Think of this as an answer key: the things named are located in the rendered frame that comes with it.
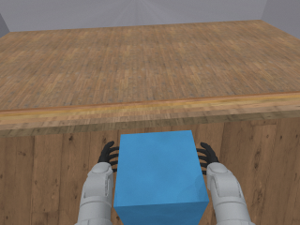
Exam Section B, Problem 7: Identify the right robot forearm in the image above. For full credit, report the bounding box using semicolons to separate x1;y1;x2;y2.
206;162;256;225

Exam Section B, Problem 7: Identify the carton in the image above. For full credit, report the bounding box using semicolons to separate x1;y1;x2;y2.
113;130;210;225

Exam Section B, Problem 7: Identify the right robot hand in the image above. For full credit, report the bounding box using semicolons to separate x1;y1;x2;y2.
196;142;219;175

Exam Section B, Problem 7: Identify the left robot hand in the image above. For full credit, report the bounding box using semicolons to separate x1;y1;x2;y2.
97;141;120;173

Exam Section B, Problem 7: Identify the left robot forearm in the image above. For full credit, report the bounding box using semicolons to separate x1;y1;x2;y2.
74;162;113;225

